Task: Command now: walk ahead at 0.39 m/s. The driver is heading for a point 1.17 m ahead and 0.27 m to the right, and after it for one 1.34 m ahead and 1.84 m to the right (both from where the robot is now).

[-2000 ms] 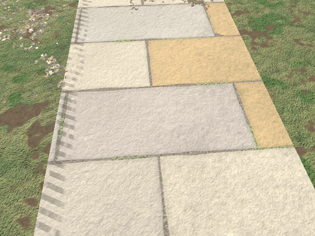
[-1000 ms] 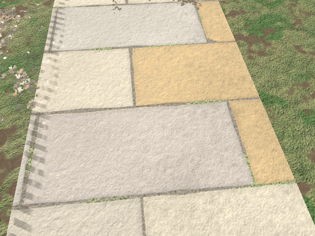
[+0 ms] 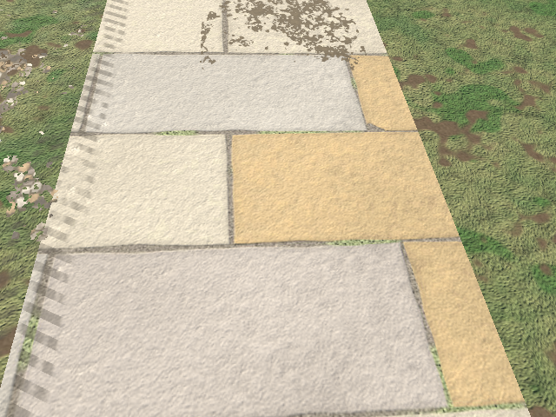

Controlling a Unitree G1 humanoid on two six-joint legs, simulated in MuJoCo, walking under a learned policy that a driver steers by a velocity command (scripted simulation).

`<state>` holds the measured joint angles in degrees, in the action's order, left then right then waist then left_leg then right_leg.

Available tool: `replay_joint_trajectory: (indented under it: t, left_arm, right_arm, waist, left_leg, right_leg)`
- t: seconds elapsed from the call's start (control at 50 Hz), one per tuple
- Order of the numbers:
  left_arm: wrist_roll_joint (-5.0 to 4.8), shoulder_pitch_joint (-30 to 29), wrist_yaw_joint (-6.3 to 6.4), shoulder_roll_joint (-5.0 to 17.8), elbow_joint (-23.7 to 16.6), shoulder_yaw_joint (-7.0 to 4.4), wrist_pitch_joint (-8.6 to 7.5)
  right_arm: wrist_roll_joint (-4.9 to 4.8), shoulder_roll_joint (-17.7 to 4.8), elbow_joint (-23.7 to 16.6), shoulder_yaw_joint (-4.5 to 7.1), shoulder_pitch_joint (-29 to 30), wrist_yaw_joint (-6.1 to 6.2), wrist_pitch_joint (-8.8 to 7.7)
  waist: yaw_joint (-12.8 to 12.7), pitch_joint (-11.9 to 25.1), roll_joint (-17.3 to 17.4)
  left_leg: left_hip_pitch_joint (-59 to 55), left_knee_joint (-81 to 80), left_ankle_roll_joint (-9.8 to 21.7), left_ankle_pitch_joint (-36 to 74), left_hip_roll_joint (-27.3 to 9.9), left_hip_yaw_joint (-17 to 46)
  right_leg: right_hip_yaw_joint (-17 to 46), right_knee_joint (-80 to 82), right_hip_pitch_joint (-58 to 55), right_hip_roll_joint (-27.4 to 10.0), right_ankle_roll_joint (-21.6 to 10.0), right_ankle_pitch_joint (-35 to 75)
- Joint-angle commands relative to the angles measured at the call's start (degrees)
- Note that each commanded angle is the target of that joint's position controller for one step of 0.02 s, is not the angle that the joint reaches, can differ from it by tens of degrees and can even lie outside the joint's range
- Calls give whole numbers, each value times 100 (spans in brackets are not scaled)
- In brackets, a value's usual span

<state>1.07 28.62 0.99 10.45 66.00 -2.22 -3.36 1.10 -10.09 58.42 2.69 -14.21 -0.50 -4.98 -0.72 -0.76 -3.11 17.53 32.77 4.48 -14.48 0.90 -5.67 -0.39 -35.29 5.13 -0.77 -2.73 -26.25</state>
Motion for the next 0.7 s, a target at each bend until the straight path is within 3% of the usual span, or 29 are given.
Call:
replay_joint_trajectory:
  t: [0.02,0.04,0.06,0.08,0.12,0.18,0.28,0.34,0.4,0.42,0.44,0.46,0.48,0.5,0.52,0.54,0.58,0.62,0.66,0.7]
  left_arm:
    - [147,-706,-113,412,-718,-51,-155]
    - [136,-998,-172,318,-820,-44,-168]
    - [86,-1055,-211,217,-815,-25,-198]
    - [87,-1030,-235,198,-797,-43,-185]
    - [110,-897,-268,191,-762,-65,-77]
    - [88,-1385,-284,194,-955,-87,39]
    - [8,-2810,-306,84,-1495,8,55]
    - [-25,-3150,-288,165,-1648,15,50]
    - [-13,-2657,-201,377,-1570,-83,-6]
    - [-14,-2031,-161,488,-1375,-153,-45]
    - [7,-1122,-117,591,-1063,-235,-92]
    - [138,-245,-60,930,-847,-357,-131]
    - [267,184,-63,1487,-852,-494,-126]
    - [26,-251,-130,1290,-870,-464,-38]
    - [-55,-992,-141,1015,-987,-376,-47]
    - [-54,-1338,-169,641,-1038,-279,-105]
    - [-29,-1314,-124,244,-870,-143,-201]
    - [-17,-1004,-88,273,-729,-113,-290]
    - [-19,-778,-82,469,-661,-129,-328]
    - [-25,-565,-91,527,-642,-116,-323]
  right_arm:
    - [11,-858,525,226,-2329,99,108]
    - [27,-730,302,171,-1671,74,96]
    - [24,-644,181,136,-1273,48,53]
    - [8,-554,124,91,-1100,51,6]
    - [-16,-366,207,-1,-1192,87,-75]
    - [-32,-387,397,-57,-1627,123,-127]
    - [-22,-353,430,-137,-1789,133,-153]
    - [-19,-465,497,-118,-1899,166,-172]
    - [8,-617,503,-73,-1699,194,-184]
    - [26,-688,503,-47,-1630,205,-165]
    - [10,-738,483,-29,-1533,201,-131]
    - [-25,-630,390,-59,-1551,169,-122]
    - [-212,75,274,-170,-2228,82,-100]
    - [-128,-459,263,-18,-1890,62,-83]
    - [-73,-570,-1,26,-1211,55,-83]
    - [-36,-535,-98,26,-845,38,-111]
    - [93,-270,-55,18,-958,8,12]
    - [131,-107,-50,6,-1026,-41,142]
    - [129,-166,-217,20,-642,-69,227]
    - [116,-265,-441,27,-40,-93,263]
  waist:
    - [764,-262,1337]
    - [512,-607,740]
    - [327,-672,445]
    - [178,-618,385]
    - [36,-486,529]
    - [36,-525,644]
    - [237,-792,777]
    - [267,-814,847]
    - [-65,-475,849]
    - [-326,-144,844]
    - [-701,297,737]
    - [-988,819,464]
    - [-648,1617,-749]
    - [-602,1589,-278]
    - [-328,555,-70]
    - [-213,117,286]
    - [187,-174,315]
    - [302,-191,233]
    - [323,-320,143]
    - [214,-473,109]
  left_leg:
    - [-2572,-2396,1001,-2254,-2283,4163]
    - [-2063,-2343,921,-1885,-2136,3575]
    - [-1695,-2423,801,-1128,-1886,2969]
    - [-1510,-2488,692,-602,-1680,2520]
    - [-1523,-2485,573,572,-1385,1839]
    - [-1722,-2394,566,2058,-1251,1285]
    - [-1457,-2492,528,2892,-1033,795]
    - [-1679,-2440,529,3391,-1161,718]
    - [-2153,-1585,462,5215,-1280,557]
    - [-2255,-829,419,5734,-1260,499]
    - [-2015,261,348,5523,-1125,388]
    - [-987,1759,299,3950,-910,287]
    - [1011,4249,79,-381,96,86]
    - [1740,4954,156,-1231,263,805]
    - [2118,4795,209,-660,-149,850]
    - [1933,4420,211,-247,-349,837]
    - [1248,3796,117,-77,-598,845]
    - [1065,3480,13,-41,-620,737]
    - [1386,3105,-78,226,-703,618]
    - [1814,2590,-177,663,-787,509]
  right_leg:
    - [-8,-3209,3764,82,-305,-244]
    - [137,-3381,3854,-181,-371,384]
    - [185,-3221,3636,-334,-352,890]
    - [155,-3027,3409,-415,-307,1138]
    - [-5,-2802,3215,-399,-176,1345]
    - [-234,-2481,3564,-340,-59,1604]
    - [-591,-780,3271,-141,-8,2331]
    - [-714,-82,2810,-1,-180,2443]
    - [-756,180,2016,279,-510,2028]
    - [-752,274,1429,428,-621,1843]
    - [-748,671,412,496,-737,1993]
    - [130,789,-928,-312,-960,1341]
    - [3100,1185,-2513,-2184,-1814,612]
    - [4260,2121,-2184,-2205,-1931,-110]
    - [3242,2289,-1288,-2025,-1668,-374]
    - [2596,2492,-487,-1803,-1469,262]
    - [1597,2648,486,-1332,-1108,1399]
    - [1141,2692,693,-1151,-1052,2127]
    - [840,2820,706,-1061,-1045,2331]
    - [693,2965,562,-995,-1015,2388]
